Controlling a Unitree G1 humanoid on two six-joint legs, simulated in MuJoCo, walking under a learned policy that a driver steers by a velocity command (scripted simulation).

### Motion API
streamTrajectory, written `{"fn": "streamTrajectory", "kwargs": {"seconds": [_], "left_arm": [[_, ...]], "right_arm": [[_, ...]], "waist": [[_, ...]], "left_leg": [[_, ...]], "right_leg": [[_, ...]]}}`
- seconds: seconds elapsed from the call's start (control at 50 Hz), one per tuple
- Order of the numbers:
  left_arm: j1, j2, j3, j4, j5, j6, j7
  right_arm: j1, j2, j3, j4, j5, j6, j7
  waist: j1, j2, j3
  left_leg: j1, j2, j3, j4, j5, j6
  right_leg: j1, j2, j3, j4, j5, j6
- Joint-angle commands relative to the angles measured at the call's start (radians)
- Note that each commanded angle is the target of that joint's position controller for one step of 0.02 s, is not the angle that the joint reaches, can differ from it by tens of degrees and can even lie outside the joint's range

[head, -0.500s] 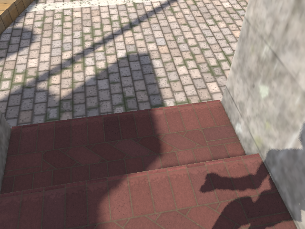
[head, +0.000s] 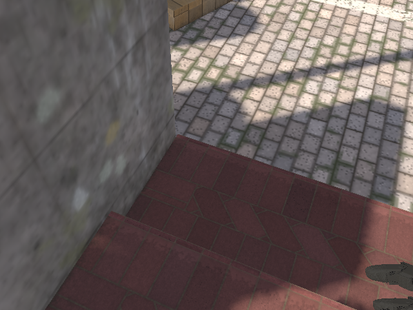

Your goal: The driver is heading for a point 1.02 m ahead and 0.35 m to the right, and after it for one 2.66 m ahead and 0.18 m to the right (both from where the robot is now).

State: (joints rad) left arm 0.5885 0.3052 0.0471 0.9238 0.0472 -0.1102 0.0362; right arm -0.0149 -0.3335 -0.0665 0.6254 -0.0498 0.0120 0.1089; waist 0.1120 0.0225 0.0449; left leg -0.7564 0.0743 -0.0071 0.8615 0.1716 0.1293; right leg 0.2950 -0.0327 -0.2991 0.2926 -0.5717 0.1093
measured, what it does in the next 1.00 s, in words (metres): goes down, turning right: left foot 0.15 m lower, then right foot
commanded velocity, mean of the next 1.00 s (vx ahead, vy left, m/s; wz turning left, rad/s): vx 0.98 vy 0.00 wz -0.67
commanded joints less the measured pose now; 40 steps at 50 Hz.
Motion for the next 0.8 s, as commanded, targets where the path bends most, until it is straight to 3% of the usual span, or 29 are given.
{"fn": "streamTrajectory", "kwargs": {"seconds": [0.02, 0.06, 0.1, 0.12, 0.14, 0.16, 0.18, 0.2, 0.22, 0.24, 0.26, 0.3, 0.34, 0.42, 0.46, 0.48, 0.5, 0.52, 0.54, 0.56, 0.58, 0.6, 0.64, 0.66, 0.68, 0.7, 0.72, 0.76, 0.8], "left_arm": [[-0.051, 0.115, 0.008, -0.011, -0.03, -0.013, 0.009], [-0.064, 0.16, 0.007, 0.013, -0.04, 0.003, 0.013], [-0.039, 0.148, 0.003, 0.055, -0.025, 0.046, 0.028], [-0.058, 0.165, 0.017, 0.063, -0.024, 0.055, 0.021], [-0.096, 0.076, 0.019, 0.049, -0.026, 0.049, 0.015], [0.034, -0.043, -0.012, -0.005, -0.068, 0.007, 0.006], [0.01, 0.043, 0.015, 0.005, -0.092, -0.008, 0.005], [-0.087, 0.043, 0.005, -0.036, -0.079, -0.001, 0.005], [-0.197, 0.033, -0.009, -0.034, -0.031, 0.024, -0.001], [-0.169, 0.003, -0.008, -0.013, 0.003, 0.045, -0.012], [-0.173, -0.004, -0.002, -0.003, 0.004, 0.061, -0.03], [-0.312, -0.096, -0.02, -0.078, -0.009, 0.092, -0.065], [-0.4, -0.106, -0.029, -0.115, -0.019, 0.089, -0.079], [-0.457, -0.016, -0.009, -0.132, -0.019, 0.084, -0.103], [-0.175, 0.04, 0.028, -0.034, -0.031, 0.09, -0.102], [0.038, 0.104, 0.057, 0.029, -0.03, 0.102, -0.084], [0.251, 0.183, 0.095, 0.086, -0.03, 0.12, -0.064], [0.157, 0.165, 0.089, 0.093, -0.057, 0.126, -0.06], [0.016, 0.193, 0.072, 0.056, -0.067, 0.126, -0.055], [-0.097, 0.176, 0.062, 0.004, -0.062, 0.109, -0.044], [-0.199, 0.138, 0.061, -0.039, -0.046, 0.108, -0.039], [-0.276, 0.148, 0.062, -0.07, -0.024, 0.095, -0.032], [-0.298, 0.124, 0.049, -0.08, -0.029, 0.051, -0.025], [-0.296, 0.148, 0.057, -0.064, -0.029, 0.035, -0.022], [-0.25, 0.162, 0.065, -0.051, -0.005, 0.018, -0.022], [-0.192, 0.126, 0.059, -0.022, -0.023, 0.003, -0.021], [-0.166, 0.093, 0.053, -0.001, -0.039, -0.004, -0.022], [-0.174, 0.085, 0.049, -0.013, -0.035, 0.008, -0.031], [-0.136, 0.094, 0.055, -0.001, -0.033, 0.026, -0.04]], "right_arm": [[-0.163, -0.015, 0.013, -0.036, -0.009, -0.045, 0.002], [0.011, -0.037, 0.004, 0.052, -0.025, -0.041, -0.027], [0.343, -0.08, -0.013, 0.187, -0.025, -0.045, -0.069], [0.517, -0.148, -0.041, 0.239, -0.032, -0.051, -0.093], [0.559, -0.232, -0.059, 0.27, -0.039, -0.063, -0.102], [0.591, -0.233, -0.031, 0.244, -0.045, -0.075, -0.098], [0.655, -0.225, -0.047, 0.259, 0.0, -0.058, -0.096], [0.594, -0.235, -0.06, 0.271, -0.002, -0.057, -0.1], [0.473, -0.144, -0.043, 0.266, -0.012, -0.064, -0.111], [0.444, -0.104, -0.032, 0.258, -0.011, -0.08, -0.114], [0.395, -0.014, -0.008, 0.269, 0.006, -0.102, -0.111], [0.344, 0.028, 0.001, 0.309, 0.043, -0.13, -0.109], [0.305, 0.043, 0.007, 0.306, 0.041, -0.156, -0.11], [0.322, -0.031, -0.01, 0.305, 0.04, -0.147, -0.128], [0.223, -0.084, -0.018, 0.253, 0.041, -0.144, -0.147], [0.127, -0.121, -0.029, 0.218, 0.045, -0.128, -0.15], [0.004, -0.138, -0.039, 0.199, 0.06, -0.116, -0.139], [-0.034, -0.017, -0.015, 0.194, 0.047, -0.102, -0.117], [0.049, 0.057, 0.015, 0.106, 0.023, -0.109, -0.126], [0.194, 0.051, 0.028, 0.068, -0.001, -0.125, -0.125], [0.213, -0.028, 0.005, 0.114, -0.008, -0.121, -0.126], [0.246, -0.016, 0.006, 0.123, -0.004, -0.111, -0.126], [0.135, -0.016, 0.011, 0.115, -0.024, -0.067, -0.134], [0.094, -0.005, 0.014, 0.098, -0.024, -0.049, -0.128], [0.09, -0.001, 0.015, 0.111, -0.021, -0.049, -0.118], [0.014, -0.026, 0.001, 0.093, 0.005, -0.067, -0.114], [-0.022, 0.012, 0.016, 0.072, 0.001, -0.075, -0.097], [-0.014, 0.059, 0.027, 0.08, 0.013, -0.078, -0.068], [-0.034, 0.062, 0.031, 0.065, 0.038, -0.075, -0.076]], "waist": [[-0.029, 0.011, 0.232], [-0.101, -0.036, 0.137], [-0.227, -0.088, -0.052], [-0.327, -0.05, -0.134], [-0.318, 0.141, -0.154], [-0.198, 0.26, -0.342], [-0.257, 0.177, -0.488], [-0.231, 0.227, -0.426], [-0.197, 0.111, -0.208], [-0.171, 0.046, -0.134], [-0.114, -0.039, -0.066], [-0.037, 0.036, 0.083], [-0.027, 0.108, 0.152], [-0.011, 0.056, 0.094], [0.147, 0.076, -0.081], [0.26, 0.087, -0.156], [0.394, 0.008, -0.221], [0.335, -0.263, -0.03], [0.123, -0.409, 0.035], [-0.039, -0.278, -0.037], [-0.093, -0.002, 0.016], [-0.16, -0.034, 0.053], [-0.173, 0.084, 0.1], [-0.172, 0.07, 0.086], [-0.142, 0.033, 0.048], [-0.107, 0.06, 0.048], [-0.091, 0.032, 0.034], [-0.066, -0.023, -0.013], [-0.029, -0.067, -0.008]], "left_leg": [[0.208, -0.024, 0.068, -0.363, 0.246, -0.008], [0.4, -0.05, 0.091, -0.404, 0.215, -0.007], [0.74, -0.017, 0.069, -0.413, 0.118, 0.009], [1.014, 0.026, 0.017, -0.442, 0.065, 0.021], [1.208, 0.16, -0.097, -0.322, 0.163, 0.023], [1.388, 0.314, -0.127, 0.072, 0.89, -0.059], [1.401, 0.363, -0.216, -0.061, 0.649, -0.017], [1.209, 0.403, -0.419, -0.379, -0.009, 0.05], [0.985, 0.367, -0.415, -0.524, -0.375, 0.062], [0.832, 0.356, -0.357, -0.512, -0.401, 0.04], [0.654, 0.312, -0.242, -0.512, -0.288, -0.008], [0.373, 0.244, -0.084, -0.62, -0.373, -0.051], [0.311, 0.196, 0.072, -0.636, -0.145, -0.077], [0.473, 0.158, 0.262, -0.615, 0.21, -0.108], [0.448, 0.146, 0.321, -0.301, 0.731, -0.141], [0.379, 0.161, 0.279, -0.041, 0.809, -0.139], [0.219, 0.11, 0.247, 0.433, 0.539, -0.131], [-0.003, -0.103, 0.224, 0.927, -0.567, -0.116], [-0.214, -0.128, 0.101, 0.994, -0.73, -0.125], [-0.234, -0.092, -0.036, 0.8, -0.709, -0.131], [-0.122, -0.057, -0.062, 0.653, -0.665, -0.138], [-0.057, -0.036, -0.088, 0.577, -0.665, -0.163], [0.061, -0.004, -0.096, 0.387, -0.683, -0.197], [0.179, -0.01, -0.05, 0.255, -0.637, -0.206], [0.248, -0.017, -0.013, 0.237, -0.362, -0.189], [0.201, 0.004, -0.061, 0.074, -0.104, -0.156], [0.309, -0.026, -0.021, -0.068, 0.072, -0.138], [0.44, -0.073, 0.022, -0.163, 0.182, -0.111], [0.49, -0.122, 0.034, -0.218, 0.13, -0.113]], "right_leg": [[-0.32, -0.209, 0.073, -0.143, 0.5, -0.192], [-0.248, -0.207, 0.093, 0.088, 0.839, -0.228], [-0.261, -0.202, 0.16, 0.614, 1.045, -0.231], [-0.472, -0.137, 0.185, 1.044, 0.849, -0.214], [-0.817, 0.035, 0.307, 1.528, -0.164, -0.207], [-1.004, 0.009, 0.532, 1.646, -0.278, -0.246], [-1.061, -0.013, 0.532, 1.536, -0.08, -0.241], [-1.128, -0.019, 0.394, 1.478, 0.074, -0.202], [-1.172, -0.055, 0.341, 1.44, 0.122, -0.181], [-1.106, -0.096, 0.356, 1.394, 0.185, -0.193], [-0.996, -0.139, 0.375, 1.228, 0.324, -0.193], [-0.935, -0.173, 0.369, 0.995, 0.444, -0.168], [-0.882, -0.141, 0.305, 0.807, 0.612, -0.182], [-0.714, -0.032, 0.163, 0.568, 0.603, -0.252], [-0.369, 0.073, 0.11, 0.71, 0.686, -0.315], [-0.168, 0.088, 0.128, 0.742, 0.567, -0.346], [0.078, 0.07, 0.208, 0.695, 0.493, -0.424], [-0.037, 0.067, 0.296, 0.51, 0.403, -0.477], [-0.097, 0.026, 0.537, 0.423, 0.732, -0.514], [-0.141, -0.127, 0.908, 0.182, 0.538, -0.574], [-0.325, -0.17, 1.016, 0.032, 0.222, -0.541], [-0.511, -0.186, 1.096, 0.051, 0.164, -0.571], [-0.748, -0.096, 0.959, 0.124, 0.27, -0.533], [-0.825, -0.05, 0.85, 0.079, 0.324, -0.511], [-0.801, -0.043, 0.805, 0.103, 0.49, -0.488], [-0.735, 0.0, 0.757, 0.171, 0.426, -0.45], [-0.8, 0.07, 0.703, 0.186, 0.307, -0.413], [-0.783, 0.105, 0.653, 0.258, 0.301, -0.381], [-0.727, 0.106, 0.661, 0.349, 0.308, -0.36]]}}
